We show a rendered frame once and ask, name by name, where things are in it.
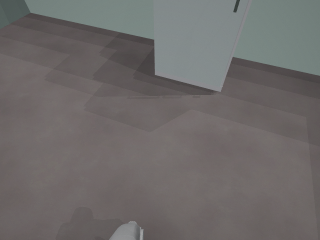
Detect left robot thigh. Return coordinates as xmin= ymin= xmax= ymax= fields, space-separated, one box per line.
xmin=109 ymin=223 xmax=144 ymax=240

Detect fridge door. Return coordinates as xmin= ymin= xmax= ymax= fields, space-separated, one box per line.
xmin=154 ymin=0 xmax=249 ymax=87

